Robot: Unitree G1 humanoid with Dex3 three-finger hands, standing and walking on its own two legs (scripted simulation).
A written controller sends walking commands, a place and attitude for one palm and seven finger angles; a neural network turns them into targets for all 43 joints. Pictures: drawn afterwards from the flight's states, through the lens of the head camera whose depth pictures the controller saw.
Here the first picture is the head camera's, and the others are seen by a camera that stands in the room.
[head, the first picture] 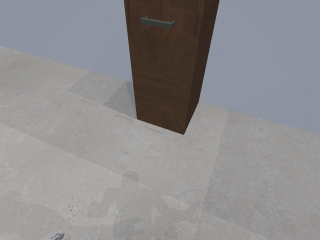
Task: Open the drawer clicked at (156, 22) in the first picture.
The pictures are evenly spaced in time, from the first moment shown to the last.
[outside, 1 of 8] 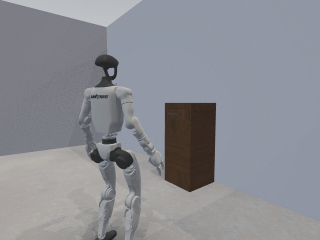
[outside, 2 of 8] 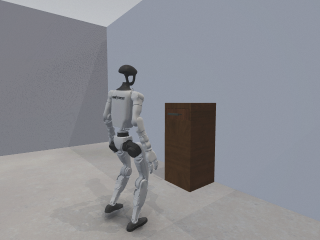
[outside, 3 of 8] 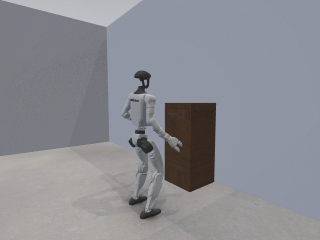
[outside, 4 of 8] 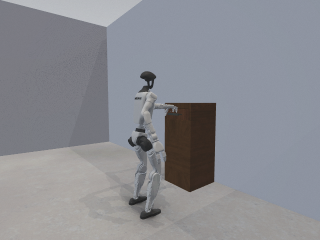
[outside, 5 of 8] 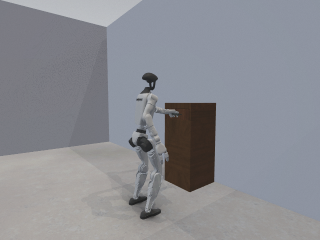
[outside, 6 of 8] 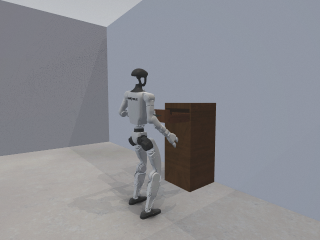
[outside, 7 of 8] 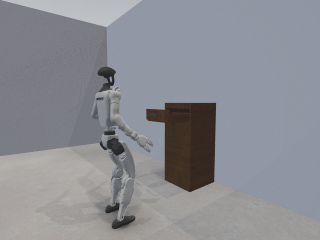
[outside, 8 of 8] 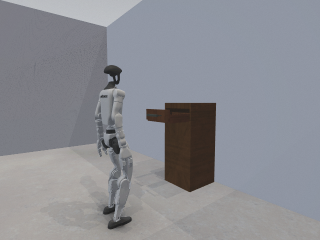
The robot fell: no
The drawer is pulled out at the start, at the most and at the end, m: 0.00 0.30 0.30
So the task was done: yes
